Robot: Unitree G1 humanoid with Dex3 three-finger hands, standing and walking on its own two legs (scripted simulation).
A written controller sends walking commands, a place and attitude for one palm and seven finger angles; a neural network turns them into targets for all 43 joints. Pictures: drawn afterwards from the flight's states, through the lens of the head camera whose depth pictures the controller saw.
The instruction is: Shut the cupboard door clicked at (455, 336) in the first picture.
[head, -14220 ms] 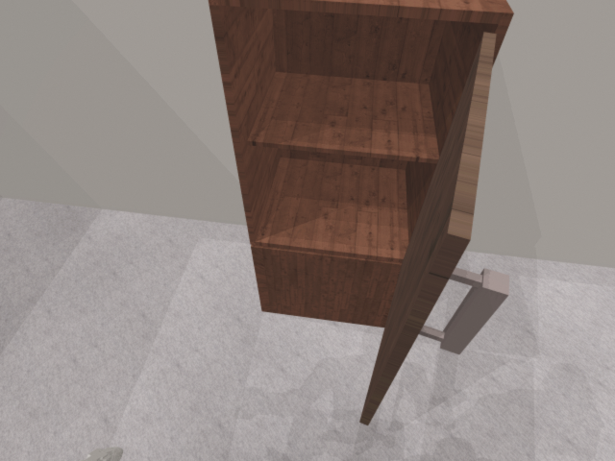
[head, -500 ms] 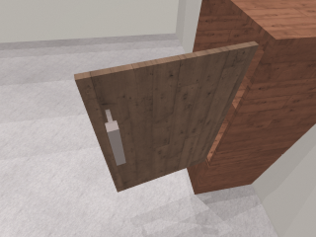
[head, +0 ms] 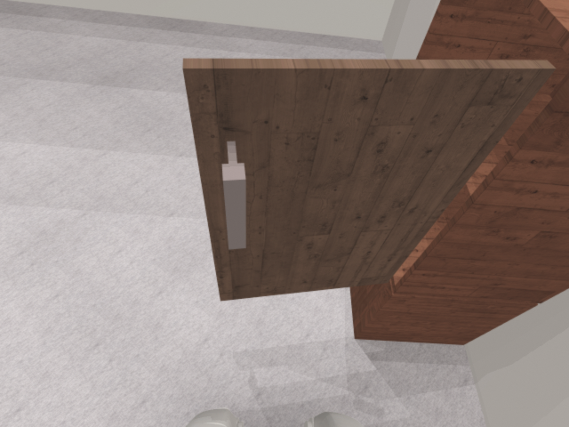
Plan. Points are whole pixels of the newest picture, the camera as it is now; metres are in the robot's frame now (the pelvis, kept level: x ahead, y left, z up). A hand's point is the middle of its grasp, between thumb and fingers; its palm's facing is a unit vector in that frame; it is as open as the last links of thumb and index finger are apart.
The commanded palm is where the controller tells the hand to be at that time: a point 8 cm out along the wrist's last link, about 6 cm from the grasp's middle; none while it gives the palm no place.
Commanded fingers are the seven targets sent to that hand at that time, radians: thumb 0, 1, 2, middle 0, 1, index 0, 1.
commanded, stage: shuffle to correct the standing spot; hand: left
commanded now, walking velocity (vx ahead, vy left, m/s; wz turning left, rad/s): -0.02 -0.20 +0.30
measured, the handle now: (234, 198) +0.38 +0.10 +0.10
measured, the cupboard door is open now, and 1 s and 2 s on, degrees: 100 100 100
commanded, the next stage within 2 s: come to a stop and stand still in 0.56 s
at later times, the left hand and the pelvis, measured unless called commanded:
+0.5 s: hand out of the picture -0.04 +0.06 -0.14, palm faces +0.19 -0.95 -0.23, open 7.4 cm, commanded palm none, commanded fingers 0.00 0.90 0.90 -0.20 -0.30 -0.20 -0.30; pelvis -0.02 -0.12 +0.02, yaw +10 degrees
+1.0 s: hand out of the picture -0.03 -0.03 -0.15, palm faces +0.22 -0.95 -0.21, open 7.3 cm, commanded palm none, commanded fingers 0.00 0.90 0.90 -0.20 -0.30 -0.20 -0.30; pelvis -0.01 -0.21 +0.02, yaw +10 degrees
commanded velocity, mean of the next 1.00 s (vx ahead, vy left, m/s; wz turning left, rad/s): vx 0.01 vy -0.07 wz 0.08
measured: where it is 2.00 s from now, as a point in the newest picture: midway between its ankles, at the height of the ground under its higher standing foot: outside the picture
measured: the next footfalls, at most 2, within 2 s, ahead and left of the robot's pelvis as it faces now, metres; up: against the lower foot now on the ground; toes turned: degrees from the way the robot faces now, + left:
right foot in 0.34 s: +0.03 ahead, -0.21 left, +0.00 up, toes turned +5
left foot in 0.64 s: -0.02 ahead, -0.08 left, +0.00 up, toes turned +15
